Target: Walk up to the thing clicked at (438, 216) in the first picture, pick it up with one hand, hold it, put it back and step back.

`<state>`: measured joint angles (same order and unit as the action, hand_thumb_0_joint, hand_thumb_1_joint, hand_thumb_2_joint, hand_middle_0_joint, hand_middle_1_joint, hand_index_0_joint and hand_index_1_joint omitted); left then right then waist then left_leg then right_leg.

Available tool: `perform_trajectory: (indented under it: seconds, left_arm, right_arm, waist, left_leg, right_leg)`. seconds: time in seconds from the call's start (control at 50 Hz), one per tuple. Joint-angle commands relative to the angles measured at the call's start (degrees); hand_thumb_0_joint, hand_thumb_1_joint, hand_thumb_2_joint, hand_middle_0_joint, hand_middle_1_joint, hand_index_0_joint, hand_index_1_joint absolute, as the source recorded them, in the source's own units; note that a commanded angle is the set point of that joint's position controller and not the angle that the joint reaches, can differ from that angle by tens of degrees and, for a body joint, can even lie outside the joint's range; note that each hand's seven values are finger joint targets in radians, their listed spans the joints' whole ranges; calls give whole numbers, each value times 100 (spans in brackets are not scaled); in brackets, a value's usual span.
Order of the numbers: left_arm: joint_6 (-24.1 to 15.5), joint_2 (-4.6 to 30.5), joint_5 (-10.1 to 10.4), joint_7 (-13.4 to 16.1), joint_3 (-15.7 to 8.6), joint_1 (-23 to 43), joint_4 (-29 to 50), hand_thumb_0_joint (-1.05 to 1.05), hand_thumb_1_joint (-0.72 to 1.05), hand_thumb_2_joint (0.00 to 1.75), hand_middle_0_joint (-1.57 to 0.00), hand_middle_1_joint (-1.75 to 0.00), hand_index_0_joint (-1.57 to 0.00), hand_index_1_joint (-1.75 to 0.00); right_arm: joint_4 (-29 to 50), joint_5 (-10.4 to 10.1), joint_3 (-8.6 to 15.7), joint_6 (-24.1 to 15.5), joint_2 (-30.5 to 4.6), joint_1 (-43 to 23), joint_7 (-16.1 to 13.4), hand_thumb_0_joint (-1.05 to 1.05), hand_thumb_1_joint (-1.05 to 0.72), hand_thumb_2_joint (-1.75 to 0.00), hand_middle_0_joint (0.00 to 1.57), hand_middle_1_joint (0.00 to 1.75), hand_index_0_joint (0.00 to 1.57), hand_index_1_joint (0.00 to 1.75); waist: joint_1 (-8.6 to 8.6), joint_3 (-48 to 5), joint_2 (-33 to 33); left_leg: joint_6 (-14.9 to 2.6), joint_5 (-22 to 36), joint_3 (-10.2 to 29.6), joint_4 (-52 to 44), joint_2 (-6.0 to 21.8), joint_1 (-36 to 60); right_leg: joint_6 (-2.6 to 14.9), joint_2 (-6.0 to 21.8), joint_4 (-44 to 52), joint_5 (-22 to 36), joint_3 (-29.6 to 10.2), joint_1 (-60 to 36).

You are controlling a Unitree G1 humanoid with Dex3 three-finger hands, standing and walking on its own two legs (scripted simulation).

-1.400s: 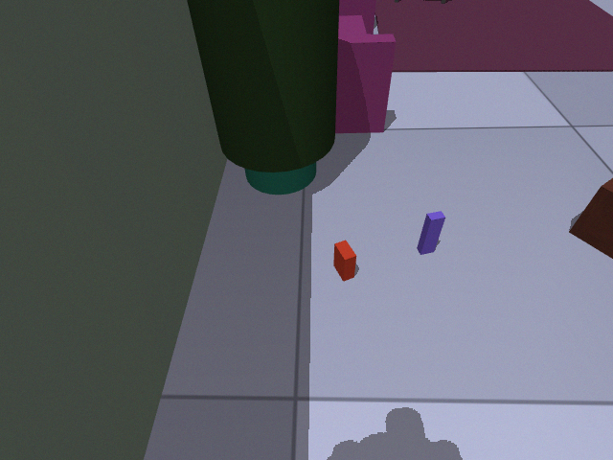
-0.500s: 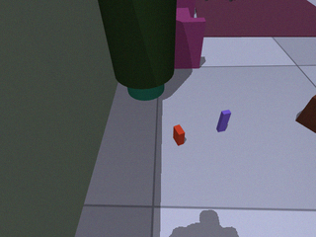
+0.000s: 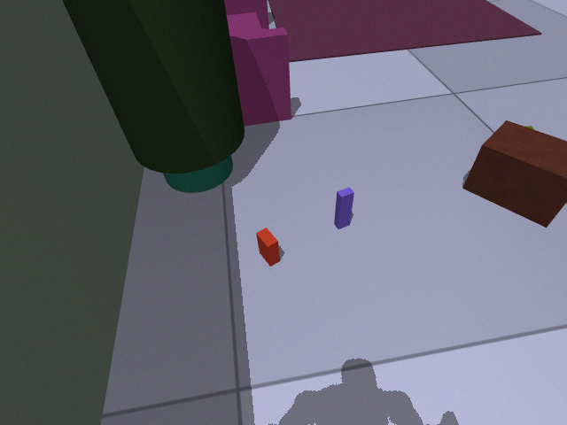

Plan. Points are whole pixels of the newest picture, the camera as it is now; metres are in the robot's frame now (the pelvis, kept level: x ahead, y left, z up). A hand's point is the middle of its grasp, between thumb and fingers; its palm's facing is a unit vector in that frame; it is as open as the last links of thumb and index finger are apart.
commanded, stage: walk up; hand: left
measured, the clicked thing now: (343, 209) +1.12 -0.18 -0.66
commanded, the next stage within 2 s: none
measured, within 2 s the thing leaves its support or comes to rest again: neither
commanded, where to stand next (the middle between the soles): +0.75 -0.24 m, yaw -21 degrees
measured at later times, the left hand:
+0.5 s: hand (197, 357) +0.30 +0.20 -0.17, palm faces -0.23 -0.92 -0.33, open 7.4 cm
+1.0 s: hand (281, 216) +0.60 +0.05 -0.12, palm faces -0.33 -0.86 -0.38, open 7.4 cm
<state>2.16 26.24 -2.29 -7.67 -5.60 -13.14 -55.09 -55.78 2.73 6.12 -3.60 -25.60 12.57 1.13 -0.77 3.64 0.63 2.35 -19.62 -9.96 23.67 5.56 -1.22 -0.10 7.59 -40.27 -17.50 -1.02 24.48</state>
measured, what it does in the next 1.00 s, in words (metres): walks ahead, turning right: right foot, then left foot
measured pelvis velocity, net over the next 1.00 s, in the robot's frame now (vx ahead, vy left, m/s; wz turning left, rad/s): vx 0.40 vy -0.15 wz -0.35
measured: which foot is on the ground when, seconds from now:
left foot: down 0.00-0.08, up 0.10-0.42, down 0.44-0.88, up 0.90-1.00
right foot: up 0.00-0.02, down 0.04-0.46, up 0.48-0.84, down 0.86-1.00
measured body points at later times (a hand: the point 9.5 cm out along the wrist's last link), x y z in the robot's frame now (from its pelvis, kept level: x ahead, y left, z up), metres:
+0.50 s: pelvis +0.21 -0.05 -0.02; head +0.22 -0.03 +0.43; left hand +0.31 +0.25 -0.15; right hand +0.21 -0.39 -0.11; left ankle +0.29 +0.04 -0.73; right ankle +0.10 -0.17 -0.71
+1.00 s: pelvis +0.40 -0.15 -0.01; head +0.41 -0.18 +0.44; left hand +0.61 +0.10 -0.09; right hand +0.33 -0.47 -0.14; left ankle +0.37 +0.02 -0.65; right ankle +0.42 -0.27 -0.73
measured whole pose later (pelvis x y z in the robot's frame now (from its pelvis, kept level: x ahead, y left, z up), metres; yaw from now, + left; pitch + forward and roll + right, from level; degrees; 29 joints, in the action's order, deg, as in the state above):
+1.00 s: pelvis +0.40 -0.15 -0.01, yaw -20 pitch -3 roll +2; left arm -3.6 21.6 0.6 -3.3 -2.4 -12.0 -46.1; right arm -49.0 0.0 2.1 -2.2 -24.0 19.2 1.6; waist 0.2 5.6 -1.8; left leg -1.7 -26.3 -2.2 65.8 4.2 -17.9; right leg 2.2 0.4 -36.1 -14.5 0.2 18.5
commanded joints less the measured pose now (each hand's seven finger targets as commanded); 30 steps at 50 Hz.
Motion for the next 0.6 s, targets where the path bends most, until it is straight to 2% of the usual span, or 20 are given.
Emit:
perform_trajectory:
  seconds: [0.0, 0.02, 0.04, 0.06, 0.08, 0.1, 0.12, 0.16, 0.22, 0.28, 0.34, 0.36, 0.4, 0.42, 0.44, 0.46, 0.48, 0.52, 0.54, 0.58]
  left_arm:
    - [-249, 746, 6, 40, -249, -59, 489, 0, 90, 90, -20, -30, -20, -30]
    - [-296, 940, -21, 116, -344, -579, 316, 0, 90, 90, -20, -30, -20, -30]
    - [-367, 1251, 2, 234, -502, -1498, 91, 0, 90, 90, -20, -30, -20, -30]
    - [-408, 1808, 6, 350, -640, -1808, 131, 0, 90, 90, -20, -30, -20, -30]
    - [-420, 2022, 110, 342, -614, -1503, 337, 0, 90, 90, -20, -30, -20, -30]
    - [-410, 2030, 171, 349, -612, -1019, 518, 0, 90, 90, -20, -30, -20, -30]
    - [-403, 1838, 237, 394, -555, -816, 634, 0, 90, 90, -20, -30, -20, -30]
    - [-461, 1438, 233, 497, -395, -404, 742, 0, 90, 90, -20, -30, -20, -30]
    - [-539, 1207, 216, 488, -280, -238, 905, 0, 90, 90, -20, -30, -20, -30]
    - [-594, 1256, 179, 469, -295, -324, 1073, 0, 90, 90, -20, -30, -20, -30]
    - [-614, 1228, 157, 440, -249, -324, 1194, 0, 90, 90, -20, -30, -20, -30]
    - [-622, 1249, 145, 442, -235, -139, 1261, 0, 90, 90, -20, -30, -20, -30]
    - [-612, 1001, 117, 459, -158, 108, 1383, 0, 90, 90, -20, -30, -20, -30]
    - [-611, 611, 131, 463, -51, -146, 1384, 0, 90, 90, -20, -30, -20, -30]
    - [-595, 174, 151, 487, 75, -551, 1333, 0, 90, 90, -20, -30, -20, -30]
    - [-539, 736, 158, 546, -17, -818, 1198, 0, 90, 90, -20, -30, -20, -30]
    - [-521, 984, 119, 572, -40, -1081, 1090, 0, 90, 90, -20, -30, -20, -30]
    - [-584, 1134, 151, 553, -123, -692, 955, 0, 90, 90, -20, -30, -20, -30]
    - [-600, 1055, 183, 531, -135, -647, 900, 0, 90, 90, -20, -30, -20, -30]
    - [-579, 873, 240, 459, -87, -547, 959, 0, 90, 90, -20, -30, -20, -30]
  right_arm:
    - [710, -47, 322, -121, -1477, -722, -36, 0, -90, -90, 20, 30, 20, 30]
    - [734, -50, 267, -70, -1331, -675, -33, 0, -90, -90, 20, 30, 20, 30]
    - [764, -32, 127, -28, -1000, -465, -28, 0, -90, -90, 20, 30, 20, 30]
    - [1010, -103, -76, -33, -454, -407, 6, 0, -90, -90, 20, 30, 20, 30]
    - [1141, -162, -17, -20, -889, -449, 37, 0, -90, -90, 20, 30, 20, 30]
    - [1045, -141, 74, -42, -1207, -473, 25, 0, -90, -90, 20, 30, 20, 30]
    - [958, -211, 105, -78, -1328, -581, 48, 0, -90, -90, 20, 30, 20, 30]
    - [757, -298, 34, -64, -1085, -58, 64, 0, -90, -90, 20, 30, 20, 30]
    - [742, -205, 73, -19, -1039, 318, 134, 0, -90, -90, 20, 30, 20, 30]
    - [966, -144, 101, -50, -1000, 155, 200, 0, -90, -90, 20, 30, 20, 30]
    - [1095, -114, 145, -150, -959, 20, 192, 0, -90, -90, 20, 30, 20, 30]
    - [1054, -117, 169, -188, -939, 275, 172, 0, -90, -90, 20, 30, 20, 30]
    - [810, -86, 271, -271, -1028, 1202, 93, 0, -90, -90, 20, 30, 20, 30]
    - [707, -41, 392, -339, -1368, 1763, 21, 0, -90, -90, 20, 30, 20, 30]
    - [782, 22, 438, -399, -1712, 1909, -38, 0, -90, -90, 20, 30, 20, 30]
    - [989, -106, 402, -405, -1731, 1283, -37, 0, -90, -90, 20, 30, 20, 30]
    - [1124, -236, 404, -404, -1859, 695, -9, 0, -90, -90, 20, 30, 20, 30]
    - [1208, -202, 261, -406, -1398, 547, -3, 0, -90, -90, 20, 30, 20, 30]
    - [1186, -187, 190, -430, -1228, 673, -7, 0, -90, -90, 20, 30, 20, 30]
    - [1077, -212, 147, -452, -1173, 876, -13, 0, -90, -90, 20, 30, 20, 30]
  waist:
    - [-204, -126, -764]
    - [-463, -338, -79]
    - [-885, -767, 1028]
    - [-964, -494, 2548]
    - [-716, -370, 2070]
    - [-513, -44, 1313]
    - [-448, 68, 759]
    - [-91, 74, 725]
    - [76, 210, 683]
    - [-6, 232, 628]
    - [-21, 143, 525]
    - [165, 56, 549]
    - [695, -295, 107]
    - [966, -601, -1058]
    - [828, -594, -1971]
    - [472, -330, -1013]
    - [190, -145, -1154]
    - [199, 185, -632]
    - [209, 229, -615]
    - [243, 100, -737]
  left_leg:
    - [-991, -229, 181, 60, 971, -1127]
    - [-903, 15, 0, 1169, 751, -1530]
    - [-742, 129, -159, 2907, 303, -2019]
    - [-411, -1514, -136, 4414, -568, -3538]
    - [-269, -1447, 707, 4635, -547, -3738]
    - [-268, -1182, 969, 4654, -195, -3651]
    - [-316, -740, 1178, 4735, 32, -3578]
    - [-440, -268, 1196, 4146, 217, -3207]
    - [-373, 7, 958, 3174, 143, -2434]
    - [-259, 69, 897, 2177, 94, -2417]
    - [-246, 517, 780, 1546, -29, -1797]
    - [-279, 780, 784, 1411, -44, -1301]
    - [-349, 1042, 732, 931, -196, 275]
    - [-523, -28, 1535, 178, 228, 1003]
    - [-693, -1641, 3905, -768, 1566, 1097]
    - [-992, -2661, 4855, -1481, 2049, 295]
    - [-1413, -2838, 5066, -1573, 2348, 43]
    - [-1418, -1162, 3519, -1260, 1750, -456]
    - [-1278, -14, 2772, -1139, 1432, -535]
    - [-1226, 1795, 1777, -811, 1162, -398]
  right_leg:
    - [122, -382, 477, 622, 906, -1151]
    - [154, -629, 587, 470, 916, -1864]
    - [271, -747, 922, -92, 558, -2805]
    - [703, 437, 2202, -1707, -1885, -3041]
    - [1264, 1186, 3157, -2112, -3983, -2594]
    - [1576, 1434, 3201, -2531, -4247, -2107]
    - [1523, 1165, 3075, -1992, -3686, -1940]
    - [1164, 653, 2589, -773, -2283, -1700]
    - [1124, 235, 2609, -629, -1410, -820]
    - [1261, 331, 2663, -875, -1419, -777]
    - [1167, 311, 2424, -596, -1351, -460]
    - [1123, 363, 2202, -404, -1347, -177]
    - [840, 7, 954, -135, -988, 645]
    - [635, -621, -815, 55, -528, 1122]
    - [336, -1473, -2332, -1091, -484, 1949]
    - [353, -1223, -2713, -1005, -779, 1758]
    - [398, -830, -2973, -964, -768, 1742]
    - [253, -546, -2681, -398, -780, 1453]
    - [211, -485, -2454, -234, -732, 1223]
    - [115, -464, -1969, -50, -607, 1012]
